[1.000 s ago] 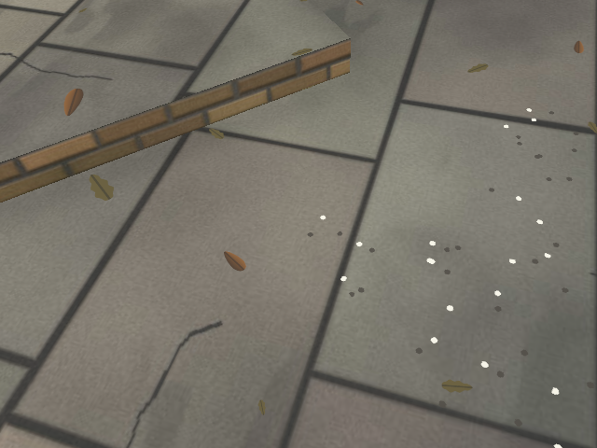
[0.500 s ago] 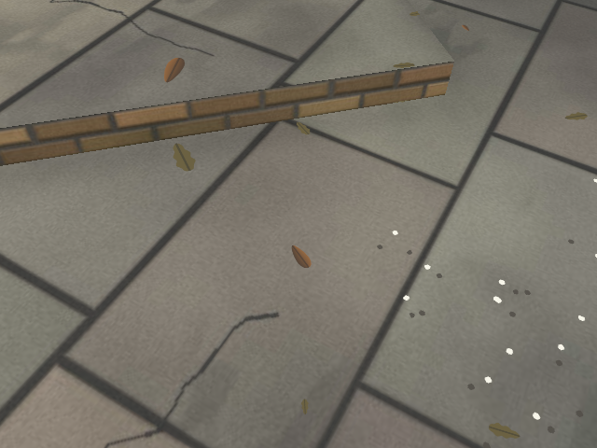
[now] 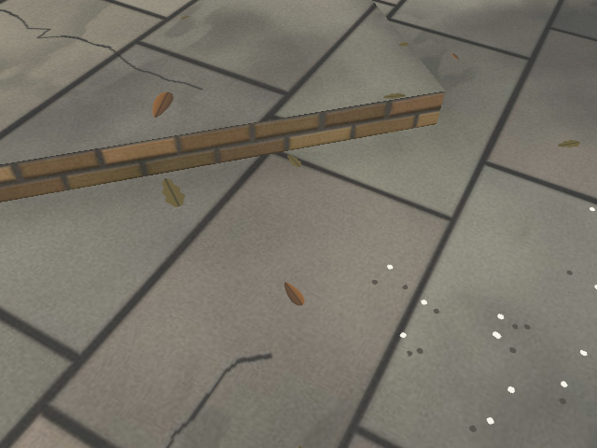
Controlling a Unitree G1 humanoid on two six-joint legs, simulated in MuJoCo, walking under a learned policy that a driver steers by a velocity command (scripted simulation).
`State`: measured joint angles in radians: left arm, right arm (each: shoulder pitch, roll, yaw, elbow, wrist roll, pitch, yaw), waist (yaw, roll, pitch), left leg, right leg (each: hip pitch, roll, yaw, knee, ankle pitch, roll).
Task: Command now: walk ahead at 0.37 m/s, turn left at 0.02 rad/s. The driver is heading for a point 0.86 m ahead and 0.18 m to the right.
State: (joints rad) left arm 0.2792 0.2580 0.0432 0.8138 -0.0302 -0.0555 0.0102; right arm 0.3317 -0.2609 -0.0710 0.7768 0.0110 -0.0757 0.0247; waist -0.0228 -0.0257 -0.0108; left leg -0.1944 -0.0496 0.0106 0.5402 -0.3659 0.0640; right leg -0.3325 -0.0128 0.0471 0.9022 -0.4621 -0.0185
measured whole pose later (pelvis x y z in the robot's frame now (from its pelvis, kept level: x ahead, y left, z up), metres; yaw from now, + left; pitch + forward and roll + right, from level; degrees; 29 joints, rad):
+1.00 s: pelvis +0.52 +0.00 +0.00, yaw -2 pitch +2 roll +0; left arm 0.36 0.30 0.04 0.88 -0.03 -0.06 -0.01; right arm 0.10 -0.26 -0.03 0.70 0.00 -0.09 0.03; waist 0.04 -0.02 0.04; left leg -0.41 0.00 0.06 0.53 -0.16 0.04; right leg -0.27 0.01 0.06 1.07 -0.46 -0.04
